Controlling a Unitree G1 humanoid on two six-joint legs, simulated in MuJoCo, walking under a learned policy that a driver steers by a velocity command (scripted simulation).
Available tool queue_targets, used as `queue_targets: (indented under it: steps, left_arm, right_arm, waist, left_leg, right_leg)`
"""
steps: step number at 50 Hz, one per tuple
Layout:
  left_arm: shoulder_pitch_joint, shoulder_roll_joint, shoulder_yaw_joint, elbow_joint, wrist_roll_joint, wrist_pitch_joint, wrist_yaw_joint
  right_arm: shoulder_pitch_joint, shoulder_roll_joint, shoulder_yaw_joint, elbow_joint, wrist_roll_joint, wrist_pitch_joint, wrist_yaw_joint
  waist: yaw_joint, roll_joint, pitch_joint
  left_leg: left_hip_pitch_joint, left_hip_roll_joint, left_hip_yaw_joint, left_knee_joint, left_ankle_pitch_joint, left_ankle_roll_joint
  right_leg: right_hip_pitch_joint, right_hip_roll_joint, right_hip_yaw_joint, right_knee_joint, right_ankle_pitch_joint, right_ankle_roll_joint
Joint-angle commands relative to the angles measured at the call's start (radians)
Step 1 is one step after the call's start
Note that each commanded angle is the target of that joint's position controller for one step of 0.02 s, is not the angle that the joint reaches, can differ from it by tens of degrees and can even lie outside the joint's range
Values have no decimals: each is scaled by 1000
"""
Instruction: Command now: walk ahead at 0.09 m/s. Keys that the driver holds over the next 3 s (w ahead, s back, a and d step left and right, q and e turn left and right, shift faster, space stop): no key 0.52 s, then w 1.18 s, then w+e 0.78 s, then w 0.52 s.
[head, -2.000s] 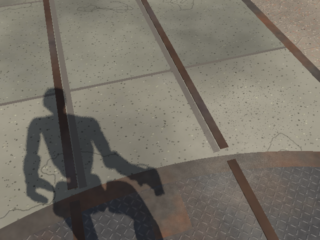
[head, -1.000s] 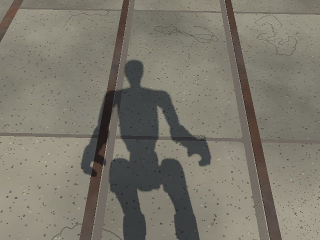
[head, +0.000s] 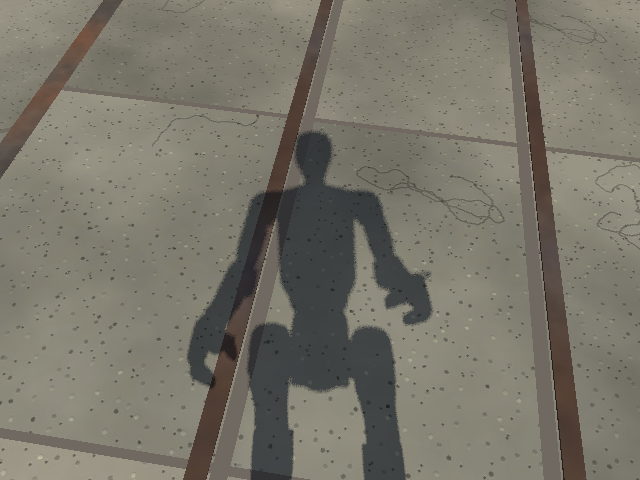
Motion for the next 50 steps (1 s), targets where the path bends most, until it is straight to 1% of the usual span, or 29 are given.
queue_targets:
  steps: [1,4,6,7,8,9,10,12,16,21,26,27,29,30,31,32,33,34,35,36,37,38,39,40,41,43,45,47,50]
  left_arm:
    - [118,51,17,-8,8,28,22]
    - [122,38,17,16,15,27,21]
    - [101,41,17,15,34,25,17]
    - [77,64,19,-1,43,23,19]
    - [49,127,32,-7,31,23,25]
    - [32,115,34,7,22,17,24]
    - [12,77,24,8,25,6,23]
    - [-10,51,16,15,25,-15,20]
    - [33,56,17,48,12,-32,20]
    - [55,48,14,80,9,-28,21]
    - [56,37,12,107,7,-22,21]
    - [78,31,12,123,5,-19,21]
    - [83,64,25,130,-6,-13,23]
    - [90,79,30,127,-11,-16,24]
    - [120,98,36,130,-18,-25,24]
    - [134,127,46,135,-23,-37,24]
    - [131,137,51,138,-26,-50,24]
    - [113,124,50,136,-24,-60,22]
    - [85,111,48,130,-25,-66,18]
    - [44,101,46,120,-28,-65,13]
    - [-4,92,44,102,-28,-66,10]
    - [-49,45,31,70,-26,-73,8]
    - [-52,11,24,36,-22,-90,13]
    - [-63,53,36,32,-35,-102,9]
    - [-45,54,37,42,-48,-111,-1]
    - [-51,53,45,55,-38,-115,-7]
    - [-62,41,51,55,-26,-106,-16]
    - [-108,15,46,38,-19,-94,-22]
    - [-241,-16,28,-12,-17,-89,-25]
  right_arm:
    - [-54,-144,-39,-46,-12,7,-9]
    - [-56,-128,-35,-21,0,12,-19]
    - [-29,-102,-25,7,7,16,-21]
    - [-5,-90,-21,24,5,17,-21]
    - [25,-104,-28,29,4,16,-21]
    - [15,-105,-30,34,4,17,-27]
    - [9,-107,-32,39,5,17,-32]
    - [29,-101,-34,61,6,21,-39]
    - [43,-92,-35,102,9,20,-37]
    - [50,-95,-39,153,16,25,-39]
    - [55,-100,-41,201,20,35,-48]
    - [73,-92,-39,220,21,38,-49]
    - [73,-102,-45,236,31,42,-50]
    - [53,-103,-46,231,33,35,-49]
    - [22,-94,-44,220,38,20,-45]
    - [-4,-80,-41,209,45,1,-38]
    - [-24,-71,-38,200,47,-18,-30]
    - [-17,-73,-39,202,49,-34,-22]
    - [17,-72,-41,216,52,-45,-14]
    - [97,-76,-48,250,56,-51,-10]
    - [207,-103,-63,298,52,-51,-10]
    - [326,-184,-88,329,48,-53,-14]
    - [444,-275,-108,353,45,-57,-2]
    - [384,-186,-74,339,28,-69,0]
    - [315,-134,-57,318,26,-78,1]
    - [249,-110,-42,293,29,-79,6]
    - [274,-83,-27,303,24,-66,1]
    - [307,-106,-27,311,23,-57,-12]
    - [309,-150,-32,304,18,-49,-29]
  waist:
    - [33,182,-135]
    - [37,165,-148]
    - [36,144,-112]
    - [24,113,-65]
    - [-19,27,-12]
    - [-21,-46,15]
    - [-26,-72,24]
    - [-35,-85,17]
    - [-20,-21,-17]
    - [-10,21,-44]
    - [-12,34,-40]
    - [-10,27,-60]
    - [-8,-23,4]
    - [1,-51,55]
    - [18,-87,97]
    - [23,-134,137]
    - [23,-150,171]
    - [7,-147,173]
    - [-21,-143,157]
    - [-64,-124,128]
    - [-109,-81,89]
    - [-149,112,48]
    - [-176,354,-20]
    - [-132,231,0]
    - [-95,164,34]
    - [-62,87,50]
    - [-54,111,37]
    - [-59,101,45]
    - [-79,94,82]
  left_leg:
    - [65,217,-217,-209,64,168]
    - [31,195,-181,-209,-144,147]
    - [-16,156,-165,-207,-371,79]
    - [-34,130,-155,-188,-446,31]
    - [-5,76,-111,-159,-425,-5]
    - [96,42,-63,-107,-328,-26]
    - [164,42,-58,-66,-256,-26]
    - [205,46,-57,-37,-171,-11]
    - [217,51,-55,-21,-35,-1]
    - [247,54,-51,-1,87,-5]
    - [265,57,-51,4,124,-8]
    - [272,42,-32,9,26,-8]
    - [193,-7,16,62,-317,-2]
    - [110,-17,24,92,-411,0]
    - [26,-20,37,153,-409,1]
    - [-45,-13,49,218,-348,8]
    - [-78,20,21,246,-310,22]
    - [-79,38,9,232,-307,37]
    - [-20,39,16,162,-308,50]
    - [131,22,31,59,-274,58]
    - [313,17,4,6,-209,61]
    - [467,152,-251,-129,-289,124]
    - [620,359,-658,-289,-303,259]
    - [609,401,-710,-291,-283,269]
    - [580,374,-593,-275,-234,235]
    - [533,309,-402,-296,-110,176]
    - [494,253,-271,-317,33,145]
    - [475,240,-211,-338,117,154]
    - [402,226,-151,-374,118,152]
  right_leg:
    - [77,-29,-9,-116,97,17]
    - [195,-16,-34,-296,302,-10]
    - [255,-12,-41,-407,373,-41]
    - [236,-56,12,-469,362,-66]
    - [136,-84,37,-498,225,-92]
    - [2,-68,44,-542,57,-102]
    - [-54,-64,48,-579,31,-90]
    - [-51,-58,40,-585,105,-65]
    - [35,-45,23,-537,260,-61]
    - [88,-32,4,-510,386,-66]
    - [111,-22,-8,-509,444,-67]
    - [123,-15,-15,-523,348,-72]
    - [89,-32,30,-566,34,-124]
    - [85,-74,95,-608,-101,-159]
    - [110,-142,193,-668,-190,-200]
    - [142,-227,307,-722,-220,-246]
    - [143,-283,377,-741,-173,-277]
    - [159,-296,375,-726,-81,-280]
    - [156,-277,326,-692,7,-260]
    - [100,-228,248,-646,69,-225]
    - [9,-160,156,-552,179,-183]
    - [-134,-28,-12,-258,308,-108]
    - [-319,77,-63,60,104,-59]
    - [-417,34,46,240,19,-80]
    - [-449,-12,67,297,95,-110]
    - [-445,-79,41,230,260,-133]
    - [-377,-98,6,142,333,-118]
    - [-378,-92,-28,50,376,-86]
    - [-341,-71,-52,-175,487,-58]
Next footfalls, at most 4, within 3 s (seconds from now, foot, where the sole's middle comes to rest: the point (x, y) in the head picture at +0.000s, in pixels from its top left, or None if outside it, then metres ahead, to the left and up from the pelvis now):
0.14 right None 0.07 -0.15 -0.77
1.22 right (400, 462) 0.51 -0.15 -0.77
1.80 left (291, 322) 0.83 0.09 -0.77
2.34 right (403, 242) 1.09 -0.19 -0.77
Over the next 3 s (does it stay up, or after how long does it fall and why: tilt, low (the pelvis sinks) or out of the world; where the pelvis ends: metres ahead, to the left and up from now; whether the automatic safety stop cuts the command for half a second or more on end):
stays up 1.33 -0.16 0.01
